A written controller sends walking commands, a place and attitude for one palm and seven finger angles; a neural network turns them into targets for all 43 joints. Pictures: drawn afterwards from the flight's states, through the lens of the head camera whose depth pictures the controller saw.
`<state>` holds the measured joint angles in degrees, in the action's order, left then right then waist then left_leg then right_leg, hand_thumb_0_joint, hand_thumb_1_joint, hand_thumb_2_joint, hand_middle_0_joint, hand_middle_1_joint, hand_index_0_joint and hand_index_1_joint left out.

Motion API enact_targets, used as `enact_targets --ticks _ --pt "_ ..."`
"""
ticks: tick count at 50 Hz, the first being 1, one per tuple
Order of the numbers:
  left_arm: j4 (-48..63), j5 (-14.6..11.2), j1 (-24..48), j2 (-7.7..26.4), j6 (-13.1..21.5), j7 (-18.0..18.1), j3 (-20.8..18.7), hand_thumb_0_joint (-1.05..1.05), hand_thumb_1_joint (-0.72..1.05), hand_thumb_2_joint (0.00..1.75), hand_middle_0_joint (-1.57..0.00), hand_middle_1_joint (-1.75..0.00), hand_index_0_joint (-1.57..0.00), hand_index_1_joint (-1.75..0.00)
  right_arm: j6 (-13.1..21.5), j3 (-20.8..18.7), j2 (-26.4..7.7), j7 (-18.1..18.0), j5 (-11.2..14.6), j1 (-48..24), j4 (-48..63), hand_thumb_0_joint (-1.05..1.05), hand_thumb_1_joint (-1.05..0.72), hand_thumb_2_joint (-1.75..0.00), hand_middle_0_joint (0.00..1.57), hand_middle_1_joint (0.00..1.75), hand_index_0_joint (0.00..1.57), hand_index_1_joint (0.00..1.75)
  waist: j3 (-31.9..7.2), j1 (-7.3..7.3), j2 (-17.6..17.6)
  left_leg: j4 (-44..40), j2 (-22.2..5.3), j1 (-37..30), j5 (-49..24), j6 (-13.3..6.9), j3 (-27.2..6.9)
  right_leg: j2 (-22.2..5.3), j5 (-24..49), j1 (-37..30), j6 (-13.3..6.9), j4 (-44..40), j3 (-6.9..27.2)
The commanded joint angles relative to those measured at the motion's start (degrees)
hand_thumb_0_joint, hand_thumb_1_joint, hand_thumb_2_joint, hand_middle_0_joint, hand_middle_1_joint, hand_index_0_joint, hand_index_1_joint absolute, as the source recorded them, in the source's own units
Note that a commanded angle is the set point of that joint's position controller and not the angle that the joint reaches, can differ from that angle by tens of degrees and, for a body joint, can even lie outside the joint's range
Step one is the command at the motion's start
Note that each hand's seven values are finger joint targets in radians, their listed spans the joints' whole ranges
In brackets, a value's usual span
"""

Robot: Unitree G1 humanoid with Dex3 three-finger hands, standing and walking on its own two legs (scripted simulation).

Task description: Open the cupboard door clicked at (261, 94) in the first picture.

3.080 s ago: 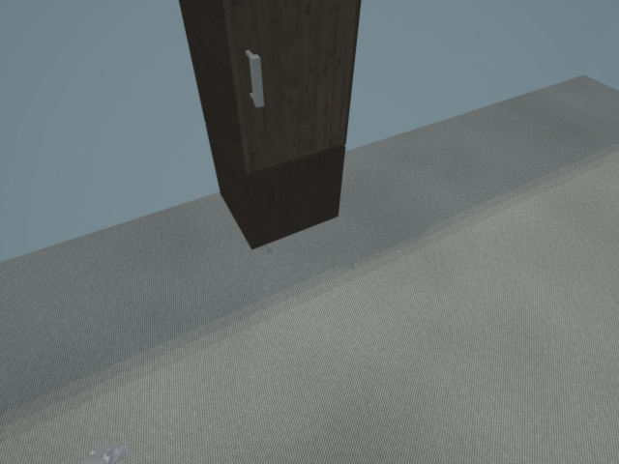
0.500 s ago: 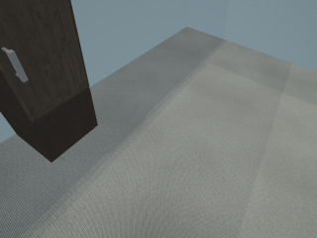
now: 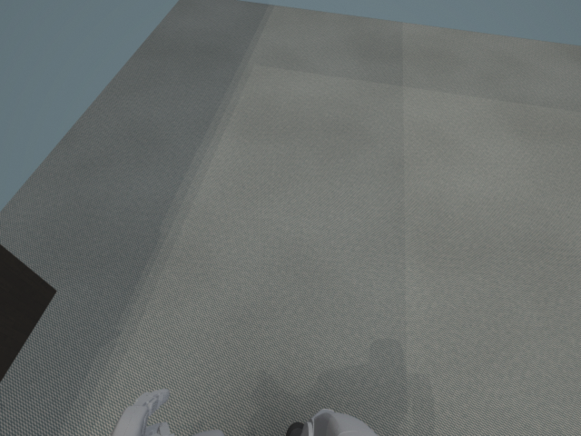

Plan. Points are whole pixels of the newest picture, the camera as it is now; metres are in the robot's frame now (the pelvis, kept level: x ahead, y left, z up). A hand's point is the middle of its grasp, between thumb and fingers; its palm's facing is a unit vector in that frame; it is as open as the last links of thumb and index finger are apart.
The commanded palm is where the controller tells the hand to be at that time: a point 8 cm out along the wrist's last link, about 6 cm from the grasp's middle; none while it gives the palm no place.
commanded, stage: walk to a spot facing it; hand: left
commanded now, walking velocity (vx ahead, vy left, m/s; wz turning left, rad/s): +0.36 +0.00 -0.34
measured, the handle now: out of the picture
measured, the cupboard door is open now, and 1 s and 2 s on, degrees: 0 0 0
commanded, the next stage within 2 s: turn to face it in 0.82 s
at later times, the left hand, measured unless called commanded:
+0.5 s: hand (138, 407) +0.18 +0.24 -0.16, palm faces -0.05 -0.98 -0.17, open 7.4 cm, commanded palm none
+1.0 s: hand (239, 217) +0.53 +0.11 -0.14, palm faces -0.51 -0.82 -0.27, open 7.4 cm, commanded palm none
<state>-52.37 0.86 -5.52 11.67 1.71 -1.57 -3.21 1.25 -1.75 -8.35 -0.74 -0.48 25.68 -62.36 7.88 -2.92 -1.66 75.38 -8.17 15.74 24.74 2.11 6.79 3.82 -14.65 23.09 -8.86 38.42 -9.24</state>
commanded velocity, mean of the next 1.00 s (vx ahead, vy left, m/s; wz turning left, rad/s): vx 0.15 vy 0.00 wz -0.37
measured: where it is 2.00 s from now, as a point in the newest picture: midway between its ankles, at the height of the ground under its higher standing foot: (291, 381)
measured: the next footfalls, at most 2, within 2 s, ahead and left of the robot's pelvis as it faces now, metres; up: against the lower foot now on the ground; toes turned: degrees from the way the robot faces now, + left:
left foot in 0.46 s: +0.33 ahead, +0.14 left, +0.00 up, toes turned -3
right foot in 0.96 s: +0.35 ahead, -0.13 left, +0.00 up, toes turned -37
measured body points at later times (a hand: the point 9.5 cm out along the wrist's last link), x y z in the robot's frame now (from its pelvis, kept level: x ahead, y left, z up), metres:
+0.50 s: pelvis +0.22 +0.05 +0.01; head +0.25 +0.07 +0.46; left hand +0.18 +0.29 -0.15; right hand +0.34 -0.19 -0.10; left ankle +0.29 +0.14 -0.71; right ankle +0.08 -0.03 -0.68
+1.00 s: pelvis +0.32 +0.00 +0.00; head +0.35 -0.04 +0.45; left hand +0.56 +0.15 -0.12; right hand +0.16 -0.19 -0.15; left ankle +0.29 +0.15 -0.69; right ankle +0.32 -0.10 -0.71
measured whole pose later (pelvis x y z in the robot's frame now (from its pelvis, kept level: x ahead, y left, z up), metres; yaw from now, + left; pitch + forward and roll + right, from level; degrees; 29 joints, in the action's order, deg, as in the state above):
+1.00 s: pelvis +0.32 +0.00 +0.00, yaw -30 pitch +0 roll +0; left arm -51.8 2.0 -5.8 12.1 -0.2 -0.7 -4.6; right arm -0.4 -3.5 -12.0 -0.9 -1.1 19.9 -58.9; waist 6.0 -3.0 2.3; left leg 48.8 -11.7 12.4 29.0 2.9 17.7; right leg -1.7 -15.3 23.6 -2.8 39.0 -7.6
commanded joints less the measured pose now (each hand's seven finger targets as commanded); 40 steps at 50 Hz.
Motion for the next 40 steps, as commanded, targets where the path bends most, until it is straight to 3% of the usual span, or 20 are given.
enact_targets --ticks 1,3,6,7,10,15,17,19,20,21,22,23,24,25,27,29,31,35,40 --pt "0.3 -0.2 -7.0 9.4 1.3 2.0 -2.0 0.0 0.9 0.9 -0.2 -0.3 -0.2 -0.3 1.1 -1.8 -6.5 -0.3 -0.7 -3.6 7.3 0.0 -0.9 -0.9 0.2 0.3 0.2 0.3 -6.3 2.17 5.1 1.8 -3.5 14.7 -6.4 0.2 -6.4 -19.9 10.2 -7.8 -0.9 -24.3 24.7" --pt "-0.2 0.4 -6.5 8.5 1.9 1.9 -1.7 0.0 0.9 0.9 -0.2 -0.3 -0.2 -0.3 0.1 -1.7 -5.0 -0.1 -1.0 -1.3 6.8 0.0 -0.9 -0.9 0.2 0.3 0.2 0.3 -5.5 -0.02 3.0 -3.9 -3.0 12.5 -7.2 0.9 -5.1 -16.8 11.4 -2.2 -2.3 -24.7 19.6" --pt "-1.4 0.4 -8.4 7.3 2.4 1.5 -1.8 0.0 0.9 0.9 -0.2 -0.3 -0.2 -0.3 -0.1 -1.9 -4.5 0.4 -1.2 -3.9 8.0 0.0 -0.9 -0.9 0.2 0.3 0.2 0.3 -5.1 0.3 -2.2 -10.6 -2.2 14.3 -11.8 1.7 -4.5 -13.4 10.9 -2.1 -1.9 -25.4 18.0" --pt "-1.6 0.3 -9.2 7.3 2.6 1.5 -1.7 0.0 0.9 0.9 -0.2 -0.3 -0.2 -0.3 0.1 -1.8 -4.8 0.7 -1.2 -5.2 8.5 0.0 -0.9 -0.9 0.2 0.3 0.2 0.3 -5.8 0.69 -4.3 -12.5 -2.1 16.0 -13.7 1.8 -4.6 -12.8 10.9 -4.5 -1.9 -25.1 17.7" --pt "-2.8 0.1 -14.0 6.4 2.9 1.5 -1.5 0.0 0.9 0.9 -0.2 -0.3 -0.2 -0.3 0.8 -1.8 -5.6 1.2 -1.4 -12.8 10.8 0.0 -0.9 -0.9 0.2 0.3 0.2 0.3 -5.8 3.52 -6.3 -18.0 -1.1 21.3 -14.7 2.0 -4.4 -12.7 15.8 -12.3 -1.8 -23.3 19.8" --pt "-4.0 0.4 -19.8 6.7 2.9 2.3 -1.4 0.0 0.9 0.9 -0.2 -0.3 -0.2 -0.3 1.6 -1.3 -5.2 1.7 -1.1 -23.1 14.0 0.0 -0.9 -0.9 0.2 0.3 0.2 0.3 -6.0 6.83 -5.7 -28.1 1.6 22.4 -11.5 1.4 -2.8 -14.1 29.2 -21.8 -1.9 -19.6 23.0" --pt "-4.2 0.5 -20.5 7.4 2.7 2.5 -1.6 0.0 0.9 0.9 -0.2 -0.3 -0.2 -0.3 2.0 -1.3 -5.0 1.8 -1.0 -25.0 14.7 0.0 -0.9 -0.9 0.2 0.3 0.2 0.3 -6.5 7.31 -4.5 -33.0 2.7 19.9 -9.5 0.8 -2.3 -14.7 31.9 -24.1 -1.8 -18.0 24.0" --pt "-3.9 0.4 -19.8 7.9 2.5 2.6 -1.7 0.0 0.9 0.9 -0.2 -0.3 -0.2 -0.3 2.3 -1.4 -5.5 1.6 -0.7 -24.6 14.6 0.0 -0.9 -0.9 0.2 0.3 0.2 0.3 -7.0 6.17 -4.9 -38.8 4.6 13.5 -8.5 0.0 -1.0 -14.3 37.7 -23.3 -1.2 -15.2 24.0" --pt "-3.6 0.3 -18.5 8.2 2.5 2.6 -1.8 0.0 0.9 0.9 -0.2 -0.3 -0.2 -0.3 2.5 -1.7 -6.2 1.1 -0.7 -21.2 13.7 0.0 -0.9 -0.9 0.2 0.3 0.2 0.3 -8.3 4.11 -4.8 -43.2 6.0 6.6 -10.0 -0.4 -0.1 -13.2 41.6 -21.0 -0.2 -11.4 23.3" --pt "-3.4 0.0 -16.8 8.2 2.5 2.6 -2.0 0.0 0.9 0.9 -0.2 -0.3 -0.2 -0.3 2.8 -2.2 -7.9 0.4 -0.8 -13.8 11.2 0.0 -0.9 -0.9 0.2 0.3 0.2 0.3 -11.4 0.51 -2.7 -49.1 5.9 -6.5 -16.3 -1.3 -0.4 -10.9 40.9 -15.0 1.9 -3.5 21.6" --pt "-2.6 -0.7 -16.6 6.4 2.5 2.3 -2.0 0.0 0.9 0.9 -0.2 -0.3 -0.2 -0.3 3.2 -3.3 -12.6 -0.3 -1.3 -4.9 8.8 0.0 -0.9 -0.9 0.2 0.3 0.2 0.3 -17.4 -2.91 3.5 -50.6 -3.2 -23.7 -23.3 -3.6 -9.0 -6.4 26.7 -3.9 4.6 8.3 18.2" --pt "-2.1 -1.3 -18.4 3.6 2.7 1.6 -1.4 0.0 0.9 0.9 -0.2 -0.3 -0.2 -0.3 3.4 -4.5 -18.2 -0.4 -1.5 1.5 7.1 0.0 -0.9 -0.9 0.2 0.3 0.2 0.3 -23.0 -3.45 18.2 -51.1 -21.9 -36.5 -37.6 -10.4 -27.0 -0.4 -15.1 11.2 7.8 27.7 10.3" --pt "-2.5 -0.5 -17.6 5.9 2.6 1.9 -1.9 0.0 0.9 0.9 -0.2 -0.3 -0.2 -0.3 2.7 -3.4 -16.5 -0.5 -0.7 1.4 7.2 0.0 -0.9 -0.9 0.2 0.3 0.2 0.3 -21.4 -3.23 12.6 -53.4 -23.7 -31.8 -38.8 -12.8 -27.0 -3.0 -18.1 12.3 7.7 35.5 12.6" --pt "-2.8 0.0 -16.4 6.1 1.8 1.9 -2.4 0.0 0.9 0.9 -0.2 -0.3 -0.2 -0.3 2.8 -2.6 -13.0 -0.6 -0.7 -3.8 8.4 0.0 -0.9 -0.9 0.2 0.3 0.2 0.3 -15.2 -0.97 9.0 -56.2 -21.1 -22.5 -32.7 -11.4 -21.1 -5.5 -14.1 13.1 8.5 37.7 12.7" --pt "-2.7 0.6 -13.9 3.8 0.3 0.7 -2.5 0.0 0.9 0.9 -0.2 -0.3 -0.2 -0.3 3.1 -1.3 -8.7 -0.8 -0.6 -10.2 9.8 0.0 -0.9 -0.9 0.2 0.3 0.2 0.3 -5.3 1.81 8.1 -58.9 -16.5 -8.6 -32.5 -8.3 -12.2 -8.5 -8.2 11.6 10.0 37.7 11.0" --pt "-3.3 0.7 -16.2 1.4 -1.5 0.2 -2.4 0.0 0.9 0.9 -0.2 -0.3 -0.2 -0.3 3.3 -0.9 -7.1 -1.1 -0.6 -11.0 9.2 0.0 -0.9 -0.9 0.2 0.3 0.2 0.3 -4.0 4.06 10.3 -58.7 -12.7 -4.0 -37.7 -6.2 -3.6 -8.5 -4.7 8.9 10.7 36.0 9.4" --pt "-3.3 0.6 -17.4 0.7 -2.7 0.2 -2.8 0.0 0.9 0.9 -0.2 -0.3 -0.2 -0.3 3.1 -1.1 -7.3 -1.4 -0.5 -11.2 9.0 0.0 -0.9 -0.9 0.2 0.3 0.2 0.3 -5.7 4.93 11.1 -58.2 -11.7 -3.8 -38.5 -6.3 0.9 -8.7 -2.5 8.3 11.1 34.9 8.1" --pt "-1.2 0.9 -13.1 0.0 -4.2 -0.1 -3.1 0.0 0.9 0.9 -0.2 -0.3 -0.2 -0.3 2.5 -1.9 -7.4 -1.4 -0.6 -9.7 8.6 0.0 -0.9 -0.9 0.2 0.3 0.2 0.3 -5.0 4.49 10.9 -58.8 -11.4 -6.1 -36.6 -7.4 4.5 -9.6 2.1 12.4 12.3 29.5 6.4" --pt "2.3 0.7 -3.8 0.0 -4.2 -0.3 -2.3 0.0 0.9 0.9 -0.2 -0.3 -0.2 -0.3 1.3 -2.9 -9.9 -1.1 -1.1 -6.5 7.4 0.0 -0.9 -0.9 0.2 0.3 0.2 0.3 -4.4 1.54 11.9 -55.6 -12.4 -10.9 -39.5 -7.8 7.8 -9.4 0.7 10.4 12.1 13.4 3.2"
